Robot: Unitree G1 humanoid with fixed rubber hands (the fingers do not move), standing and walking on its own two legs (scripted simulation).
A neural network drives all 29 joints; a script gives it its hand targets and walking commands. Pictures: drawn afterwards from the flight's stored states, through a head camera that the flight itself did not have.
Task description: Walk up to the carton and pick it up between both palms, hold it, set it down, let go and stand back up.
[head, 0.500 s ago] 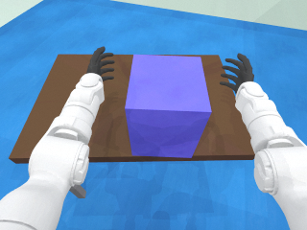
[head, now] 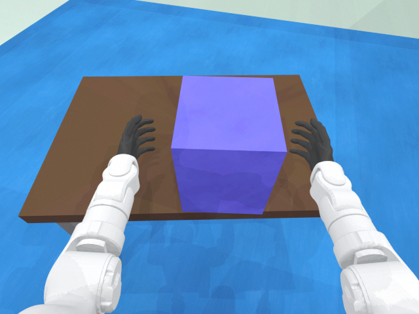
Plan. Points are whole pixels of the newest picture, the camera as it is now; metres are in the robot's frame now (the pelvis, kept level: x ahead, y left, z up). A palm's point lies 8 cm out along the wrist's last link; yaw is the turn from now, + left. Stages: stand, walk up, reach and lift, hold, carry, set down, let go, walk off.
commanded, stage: set down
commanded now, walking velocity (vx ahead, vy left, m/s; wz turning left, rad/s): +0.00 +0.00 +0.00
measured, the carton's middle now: (224, 148) +0.48 -0.01 +0.00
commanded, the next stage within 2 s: none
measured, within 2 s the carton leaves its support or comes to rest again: neither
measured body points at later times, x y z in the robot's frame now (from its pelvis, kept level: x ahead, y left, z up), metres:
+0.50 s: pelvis +0.00 +0.00 +0.00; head +0.02 +0.01 +0.45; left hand +0.36 +0.18 +0.01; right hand +0.34 -0.20 +0.01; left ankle +0.01 +0.12 -0.74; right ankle +0.01 -0.08 -0.74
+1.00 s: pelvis +0.02 +0.00 +0.00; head +0.02 +0.02 +0.45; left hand +0.29 +0.19 -0.03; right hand +0.27 -0.22 -0.02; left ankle +0.01 +0.12 -0.74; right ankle +0.01 -0.08 -0.74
